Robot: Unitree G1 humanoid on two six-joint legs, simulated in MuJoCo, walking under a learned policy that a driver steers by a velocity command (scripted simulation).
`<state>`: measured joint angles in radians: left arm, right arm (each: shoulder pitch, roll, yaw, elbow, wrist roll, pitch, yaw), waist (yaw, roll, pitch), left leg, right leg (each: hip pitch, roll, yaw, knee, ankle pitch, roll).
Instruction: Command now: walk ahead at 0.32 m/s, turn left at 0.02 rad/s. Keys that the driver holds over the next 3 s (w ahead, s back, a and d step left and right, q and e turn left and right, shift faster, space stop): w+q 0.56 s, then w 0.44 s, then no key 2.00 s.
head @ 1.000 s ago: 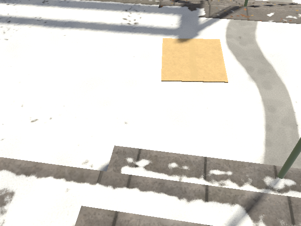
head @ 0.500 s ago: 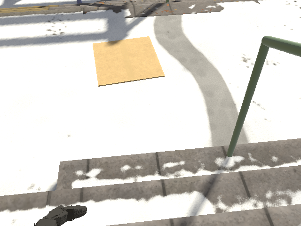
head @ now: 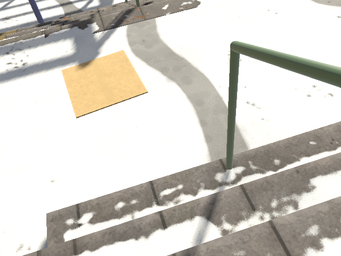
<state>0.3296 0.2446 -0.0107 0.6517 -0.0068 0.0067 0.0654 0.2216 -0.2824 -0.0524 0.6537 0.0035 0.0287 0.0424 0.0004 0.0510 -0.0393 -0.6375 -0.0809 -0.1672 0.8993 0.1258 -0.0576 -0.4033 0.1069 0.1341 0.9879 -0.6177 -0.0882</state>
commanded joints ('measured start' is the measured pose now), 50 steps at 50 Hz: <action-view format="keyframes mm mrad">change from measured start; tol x64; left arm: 1 98 144 51 0 3 -14 14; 50 244 73 81 267 -38 -120 -23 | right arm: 1 -266 -23 -3 -147 2 -54 35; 37 520 67 20 179 63 -82 -48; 50 -96 17 -5 28 -9 -105 -37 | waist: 1 105 -182 74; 50 16 -134 45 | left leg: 1 -213 32 -22 -238 101 31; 14 1106 335 -390 -359 -28 466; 31 296 16 -288 -146 -429 260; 38 -502 -75 -71 1231 -924 64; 50 -255 163 26 -70 226 119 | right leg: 1 168 -193 316 -249 104 -156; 10 -10 -226 218 0 448 -113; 14 -763 -79 -68 1044 -65 84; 27 -148 -69 -74 -531 1144 86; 36 930 -382 176 -222 1136 -85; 39 618 -495 576 -698 111 -218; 50 242 -263 194 -494 655 -78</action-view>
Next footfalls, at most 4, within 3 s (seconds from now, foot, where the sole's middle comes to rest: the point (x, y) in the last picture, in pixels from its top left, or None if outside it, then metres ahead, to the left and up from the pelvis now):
0.24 left None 0.16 0.15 -0.86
0.68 right None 0.52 0.00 -1.00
1.22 left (141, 244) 0.72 0.30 -1.14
1.58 right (183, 221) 0.83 0.08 -1.14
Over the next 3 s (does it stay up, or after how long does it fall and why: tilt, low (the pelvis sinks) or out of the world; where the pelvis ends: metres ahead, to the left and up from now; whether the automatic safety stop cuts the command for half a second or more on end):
stays up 0.76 0.20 -0.37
